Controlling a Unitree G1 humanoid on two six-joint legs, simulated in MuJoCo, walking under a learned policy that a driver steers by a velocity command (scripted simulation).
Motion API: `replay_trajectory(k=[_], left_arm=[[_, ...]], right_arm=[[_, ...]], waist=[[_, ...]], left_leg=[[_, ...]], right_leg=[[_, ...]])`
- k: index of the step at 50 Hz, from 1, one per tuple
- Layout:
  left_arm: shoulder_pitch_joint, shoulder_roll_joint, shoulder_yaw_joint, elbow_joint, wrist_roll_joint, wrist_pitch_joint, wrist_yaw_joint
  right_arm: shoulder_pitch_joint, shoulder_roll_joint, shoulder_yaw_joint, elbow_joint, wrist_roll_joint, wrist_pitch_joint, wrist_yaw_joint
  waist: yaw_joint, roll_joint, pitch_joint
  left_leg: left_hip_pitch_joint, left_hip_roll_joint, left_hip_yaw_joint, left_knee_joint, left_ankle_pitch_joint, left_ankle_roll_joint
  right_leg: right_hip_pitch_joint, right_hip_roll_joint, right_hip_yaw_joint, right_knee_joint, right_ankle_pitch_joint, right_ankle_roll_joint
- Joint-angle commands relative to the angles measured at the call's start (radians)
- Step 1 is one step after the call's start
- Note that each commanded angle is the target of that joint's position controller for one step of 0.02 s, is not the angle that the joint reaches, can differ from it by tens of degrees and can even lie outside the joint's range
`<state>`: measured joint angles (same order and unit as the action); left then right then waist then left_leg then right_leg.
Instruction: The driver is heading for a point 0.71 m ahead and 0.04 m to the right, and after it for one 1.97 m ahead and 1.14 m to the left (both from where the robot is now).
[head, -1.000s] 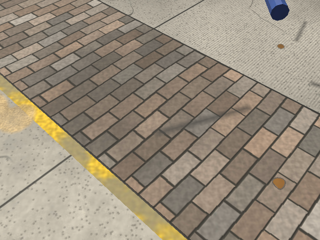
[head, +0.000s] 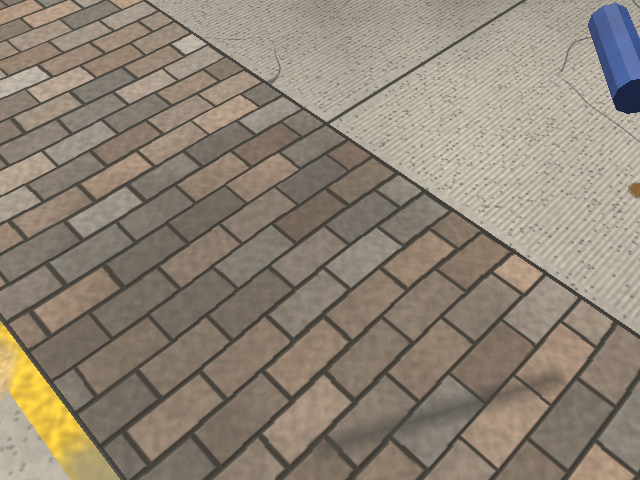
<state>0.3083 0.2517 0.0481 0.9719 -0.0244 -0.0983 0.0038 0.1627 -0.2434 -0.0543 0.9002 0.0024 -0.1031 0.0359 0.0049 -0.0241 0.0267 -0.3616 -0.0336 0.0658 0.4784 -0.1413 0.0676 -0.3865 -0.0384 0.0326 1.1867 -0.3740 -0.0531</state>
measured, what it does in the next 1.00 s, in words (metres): walks ahead: right foot, then left foot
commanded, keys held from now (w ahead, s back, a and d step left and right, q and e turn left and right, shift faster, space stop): w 0.88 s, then q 0.12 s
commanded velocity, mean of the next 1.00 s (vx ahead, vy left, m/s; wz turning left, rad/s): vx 0.49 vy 0.00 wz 0.02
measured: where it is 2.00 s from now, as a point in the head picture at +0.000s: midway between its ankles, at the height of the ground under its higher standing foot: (336, 392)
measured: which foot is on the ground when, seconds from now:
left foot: down 0.00-0.46, up 0.48-0.98, down 1.00-1.00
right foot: up 0.00-0.42, down 0.44-1.00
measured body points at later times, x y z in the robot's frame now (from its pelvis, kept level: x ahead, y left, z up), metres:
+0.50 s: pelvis +0.28 -0.05 -0.01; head +0.31 -0.06 +0.44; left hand +0.47 +0.19 -0.11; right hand +0.24 -0.32 -0.16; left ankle +0.09 +0.08 -0.68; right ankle +0.38 -0.15 -0.73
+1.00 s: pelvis +0.54 -0.02 -0.01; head +0.57 -0.02 +0.44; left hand +0.50 +0.24 -0.15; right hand +0.75 -0.25 -0.11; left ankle +0.68 +0.08 -0.73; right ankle +0.38 -0.15 -0.73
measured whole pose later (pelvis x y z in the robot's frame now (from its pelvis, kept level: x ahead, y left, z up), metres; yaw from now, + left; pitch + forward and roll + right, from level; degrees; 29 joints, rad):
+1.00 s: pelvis +0.54 -0.02 -0.01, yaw +2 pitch +2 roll -2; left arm 0.38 0.25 0.07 1.02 0.00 -0.06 0.02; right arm 0.01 -0.23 -0.05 0.87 0.01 -0.09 0.04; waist 0.06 0.03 0.02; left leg -0.50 0.03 0.02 0.49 0.04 0.08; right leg 0.06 0.01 -0.08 0.35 -0.42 0.01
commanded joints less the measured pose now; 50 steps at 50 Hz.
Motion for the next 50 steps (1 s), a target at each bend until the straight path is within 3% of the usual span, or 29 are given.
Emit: replay_trajectory(k=[1,2,5,11,16,19,20,21,22,23,24,25,26,27,28,29,31,34,40,44,45,47,49,50], left_arm=[[0.028,0.07,0.027,-0.059,0.005,0.001,0.009],[0.033,0.056,0.027,-0.058,0.005,0.01,0.01],[-0.066,0.063,0.033,-0.094,0.016,0.022,0.015],[-0.267,0.036,0.024,-0.152,0.015,0.012,-0.001],[-0.402,0.036,0.012,-0.204,0.004,0.002,-0.029],[-0.389,0.061,0.017,-0.217,0.001,-0.008,-0.045],[-0.336,0.082,0.026,-0.205,0.002,-0.011,-0.045],[-0.223,0.111,0.044,-0.173,0.006,-0.012,-0.042],[-0.042,0.165,0.069,-0.117,0.01,-0.011,-0.035],[0.121,0.257,0.092,-0.087,0.03,-0.009,-0.026],[0.148,0.24,0.083,-0.074,0.018,-0.003,-0.029],[0.095,0.169,0.059,-0.082,0.012,-0.004,-0.03],[0.006,0.132,0.047,-0.104,0.014,-0.004,-0.027],[-0.069,0.109,0.038,-0.114,0.023,-0.006,-0.031],[-0.11,0.079,0.029,-0.118,0.03,-0.012,-0.034],[-0.122,0.067,0.025,-0.112,0.035,-0.014,-0.038],[-0.098,0.079,0.028,-0.093,0.03,-0.018,-0.036],[-0.048,0.119,0.037,-0.07,0.031,-0.018,-0.018],[0.045,0.13,0.036,-0.031,0.017,-0.005,0.001],[0.11,0.138,0.041,0.008,0.011,0.01,0.004],[0.098,0.14,0.043,0.012,0.013,0.016,0.007],[0.07,0.15,0.048,0.014,0.018,0.028,0.015],[0.019,0.156,0.048,0.001,0.017,0.037,0.022],[0.031,0.144,0.043,-0.016,0.027,0.037,0.027]], right_arm=[[0.035,-0.076,-0.012,-0.024,-0.012,-0.014,0.003],[0.053,-0.08,-0.013,-0.011,-0.009,-0.016,0.001],[0.104,-0.124,-0.022,0.012,-0.007,-0.016,-0.018],[0.196,-0.135,-0.019,0.047,0.005,0.0,-0.039],[0.276,-0.145,-0.025,0.091,0.011,0.019,-0.043],[0.263,-0.162,-0.035,0.099,0.015,0.032,-0.049],[0.241,-0.172,-0.038,0.095,0.016,0.035,-0.05],[0.213,-0.172,-0.037,0.089,0.017,0.039,-0.05],[0.202,-0.146,-0.027,0.078,0.011,0.041,-0.049],[0.272,-0.071,-0.003,0.056,-0.003,0.03,-0.044],[0.321,-0.006,0.02,0.071,0.006,0.005,-0.036],[0.246,-0.114,-0.008,0.058,0.031,-0.016,-0.03],[0.156,-0.142,-0.014,0.027,0.048,-0.025,-0.029],[0.112,-0.131,-0.016,0.021,0.038,-0.024,-0.036],[0.109,-0.125,-0.025,0.023,0.024,-0.013,-0.042],[0.135,-0.101,-0.025,0.029,0.02,0.003,-0.044],[0.155,-0.065,-0.024,0.037,0.017,0.025,-0.047],[0.052,-0.076,-0.031,0.001,0.006,0.033,-0.051],[-0.146,-0.048,-0.02,-0.053,0.008,0.022,-0.034],[-0.249,-0.05,-0.01,-0.091,0.017,0.015,-0.014],[-0.252,-0.051,-0.009,-0.097,0.016,0.011,-0.007],[-0.214,-0.07,-0.013,-0.094,0.012,0.005,0.005],[-0.023,-0.128,-0.043,-0.038,0.002,0.003,0.008],[0.081,-0.188,-0.063,-0.012,-0.004,0.004,0.002]], waist=[[0.01,0.098,-0.076],[0.017,0.099,-0.062],[0.006,0.071,-0.015],[-0.051,0.078,0.023],[-0.092,0.08,0.067],[-0.059,0.101,0.05],[-0.025,0.116,0.015],[0.04,0.119,-0.052],[0.114,0.096,-0.164],[0.12,-0.073,-0.33],[0.099,-0.257,-0.435],[0.108,-0.172,-0.339],[0.088,-0.119,-0.212],[0.053,-0.033,-0.128],[0.018,-0.028,-0.089],[-0.008,-0.047,-0.075],[-0.027,-0.048,-0.053],[-0.014,-0.025,-0.007],[0.042,-0.032,0.031],[0.073,-0.033,0.064],[0.064,-0.037,0.071],[0.034,-0.06,0.03],[-0.067,-0.067,-0.095],[-0.1,-0.005,-0.177]], left_leg=[[0.204,0.268,-0.324,-0.3,0.098,0.168],[0.181,0.257,-0.288,-0.319,0.118,0.172],[0.187,0.255,-0.234,-0.355,0.19,0.176],[0.253,0.216,-0.14,-0.371,0.188,0.129],[0.402,0.269,-0.142,-0.319,0.194,0.129],[0.465,0.303,-0.147,-0.245,0.321,0.108],[0.464,0.297,-0.137,-0.188,0.464,0.097],[0.441,0.266,-0.107,-0.064,0.623,0.078],[0.329,0.21,-0.069,0.148,0.616,0.048],[-0.02,0.097,-0.016,0.532,0.267,-0.01],[-0.272,-0.034,-0.102,0.789,-0.401,-0.04],[-0.371,0.033,-0.195,0.885,-0.398,-0.016],[-0.397,0.086,-0.161,0.875,-0.316,-0.001],[-0.359,0.132,-0.138,0.808,-0.229,-0.003],[-0.301,0.165,-0.141,0.741,-0.179,-0.003],[-0.244,0.18,-0.144,0.707,-0.15,-0.005],[-0.22,0.188,-0.131,0.649,-0.121,-0.017],[-0.323,0.197,-0.127,0.506,0.011,-0.046],[-0.313,0.15,-0.082,0.189,0.252,-0.058],[-0.337,0.13,-0.074,0.087,0.208,-0.045],[-0.334,0.123,-0.072,0.06,0.185,-0.033],[-0.238,0.091,-0.051,0.038,0.138,-0.004],[0.026,0.014,-0.005,0.001,0.177,0.038],[0.232,0.062,-0.063,0.007,0.436,0.066]], right_leg=[[-0.194,-0.111,0.048,-0.006,0.103,-0.003],[-0.192,-0.116,0.04,-0.036,0.114,0.002],[-0.291,-0.126,0.028,-0.164,0.23,0.03],[-0.306,-0.084,-0.014,-0.494,0.484,0.04],[-0.337,-0.055,-0.029,-0.628,0.43,0.025],[-0.269,-0.032,-0.04,-0.675,0.328,-0.012],[-0.173,-0.004,-0.062,-0.684,0.3,-0.028],[-0.007,0.032,-0.092,-0.704,0.308,-0.051],[0.261,0.014,-0.067,-0.687,0.341,-0.088],[0.664,-0.237,0.276,-0.677,0.304,-0.206],[0.825,-0.378,0.675,-0.844,0.179,-0.304],[0.745,-0.34,0.616,-0.875,0.104,-0.255],[0.595,-0.307,0.462,-0.894,0.146,-0.216],[0.434,-0.267,0.353,-0.932,0.229,-0.196],[0.331,-0.229,0.278,-0.964,0.283,-0.178],[0.264,-0.207,0.235,-0.995,0.298,-0.172],[0.206,-0.19,0.178,-1.039,0.332,-0.185],[0.22,-0.19,0.132,-1.076,0.377,-0.191],[0.274,-0.151,0.034,-1.087,0.375,-0.145],[0.394,-0.195,0.031,-1.043,0.386,-0.144],[0.422,-0.202,0.014,-1.011,0.458,-0.132],[0.454,-0.209,-0.018,-0.922,0.675,-0.1],[0.445,-0.153,-0.075,-0.695,0.935,-0.045],[0.338,-0.092,-0.123,-0.49,0.814,0.006]])
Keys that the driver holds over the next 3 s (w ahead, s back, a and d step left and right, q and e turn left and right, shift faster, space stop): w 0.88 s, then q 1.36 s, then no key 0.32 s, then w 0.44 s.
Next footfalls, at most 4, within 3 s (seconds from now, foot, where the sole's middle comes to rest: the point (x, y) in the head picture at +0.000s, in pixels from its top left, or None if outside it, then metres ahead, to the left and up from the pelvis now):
0.44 right None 0.42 -0.15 -0.77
1.00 left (289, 366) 0.72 0.09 -0.77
1.50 right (380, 349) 0.77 -0.12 -0.77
1.94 left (272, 401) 0.64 0.12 -0.77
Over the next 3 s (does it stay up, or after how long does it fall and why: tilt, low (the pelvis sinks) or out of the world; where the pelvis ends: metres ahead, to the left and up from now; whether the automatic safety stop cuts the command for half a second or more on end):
stays up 0.72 0.08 0.01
